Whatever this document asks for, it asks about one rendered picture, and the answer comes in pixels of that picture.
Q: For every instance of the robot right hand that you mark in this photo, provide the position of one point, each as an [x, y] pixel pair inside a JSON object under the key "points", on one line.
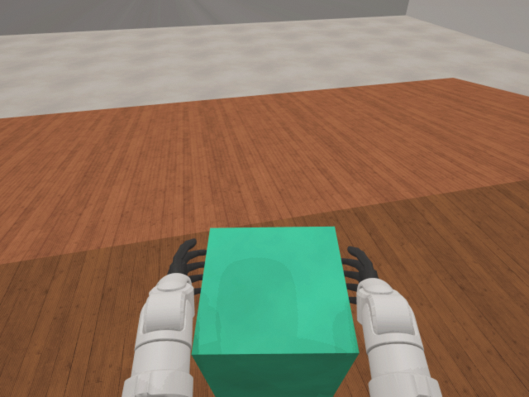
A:
{"points": [[363, 265]]}

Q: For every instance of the robot left forearm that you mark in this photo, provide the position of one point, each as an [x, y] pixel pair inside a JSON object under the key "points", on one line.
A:
{"points": [[164, 341]]}

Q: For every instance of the robot left hand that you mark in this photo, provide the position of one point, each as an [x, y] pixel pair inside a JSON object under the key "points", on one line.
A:
{"points": [[181, 259]]}

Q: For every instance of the carton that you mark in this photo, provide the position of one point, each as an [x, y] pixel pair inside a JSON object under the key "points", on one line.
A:
{"points": [[274, 317]]}

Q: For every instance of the robot right forearm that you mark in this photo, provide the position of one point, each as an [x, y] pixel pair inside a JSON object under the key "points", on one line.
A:
{"points": [[397, 362]]}

